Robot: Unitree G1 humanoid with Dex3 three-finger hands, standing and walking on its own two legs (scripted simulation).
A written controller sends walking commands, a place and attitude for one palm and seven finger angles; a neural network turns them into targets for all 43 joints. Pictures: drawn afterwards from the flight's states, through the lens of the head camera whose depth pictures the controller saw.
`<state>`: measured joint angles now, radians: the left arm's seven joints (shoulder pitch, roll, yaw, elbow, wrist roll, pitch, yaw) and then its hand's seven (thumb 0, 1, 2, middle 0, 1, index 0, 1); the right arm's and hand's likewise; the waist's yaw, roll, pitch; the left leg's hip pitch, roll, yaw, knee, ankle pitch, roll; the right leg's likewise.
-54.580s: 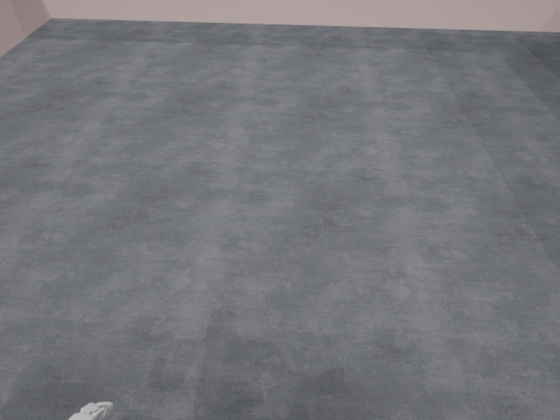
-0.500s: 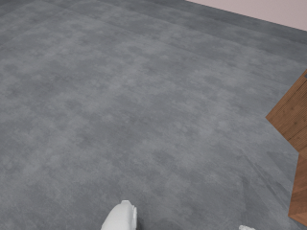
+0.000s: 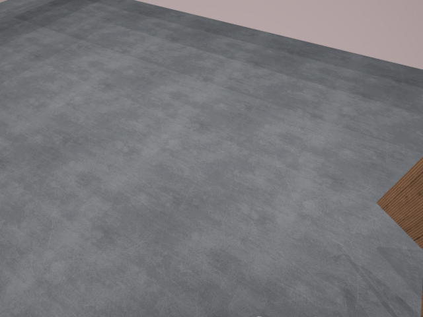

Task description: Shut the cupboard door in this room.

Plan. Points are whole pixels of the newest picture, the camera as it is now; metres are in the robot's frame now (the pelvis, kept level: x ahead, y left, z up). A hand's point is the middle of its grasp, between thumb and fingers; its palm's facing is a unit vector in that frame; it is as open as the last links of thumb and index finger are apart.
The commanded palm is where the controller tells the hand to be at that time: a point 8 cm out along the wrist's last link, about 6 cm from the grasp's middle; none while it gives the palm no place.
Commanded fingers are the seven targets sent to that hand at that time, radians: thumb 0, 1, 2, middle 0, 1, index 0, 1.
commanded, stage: turn to face it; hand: left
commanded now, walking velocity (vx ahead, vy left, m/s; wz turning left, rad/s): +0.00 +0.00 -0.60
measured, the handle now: out of the picture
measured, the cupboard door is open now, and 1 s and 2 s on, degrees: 55 55 55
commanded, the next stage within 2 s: take the last steps up to it in 1.68 s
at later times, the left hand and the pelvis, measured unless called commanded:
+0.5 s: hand (136, 266) +0.23 +0.20 -0.13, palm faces -0.28 -0.93 -0.24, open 7.4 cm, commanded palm none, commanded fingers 0.00 0.90 0.90 -0.20 -0.30 -0.20 -0.30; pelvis +0.05 +0.03 +0.02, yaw -18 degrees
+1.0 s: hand (166, 254) +0.27 +0.14 -0.16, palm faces -0.54 -0.82 -0.19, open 7.4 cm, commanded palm none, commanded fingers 0.00 0.90 0.90 -0.20 -0.30 -0.20 -0.30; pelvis +0.08 +0.03 +0.01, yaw -35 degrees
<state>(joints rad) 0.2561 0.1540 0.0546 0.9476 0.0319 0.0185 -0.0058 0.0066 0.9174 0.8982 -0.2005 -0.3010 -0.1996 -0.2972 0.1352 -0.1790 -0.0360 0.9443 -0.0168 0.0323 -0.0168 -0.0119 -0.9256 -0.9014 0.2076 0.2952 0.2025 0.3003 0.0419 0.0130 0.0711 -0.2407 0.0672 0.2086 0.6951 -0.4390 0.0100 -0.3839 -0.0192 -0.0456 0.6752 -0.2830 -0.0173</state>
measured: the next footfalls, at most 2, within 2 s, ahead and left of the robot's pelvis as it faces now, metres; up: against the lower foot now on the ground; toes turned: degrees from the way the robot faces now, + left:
left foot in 0.26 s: +0.10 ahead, +0.14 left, +0.00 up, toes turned -8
right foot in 0.60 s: +0.05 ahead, -0.11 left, +0.00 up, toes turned -25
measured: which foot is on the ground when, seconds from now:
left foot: up 0.00-0.24, down 0.26-0.60, up 0.62-0.88, down 0.90-1.00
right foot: down 0.00-0.26, up 0.28-0.58, down 0.60-0.90, up 0.92-1.00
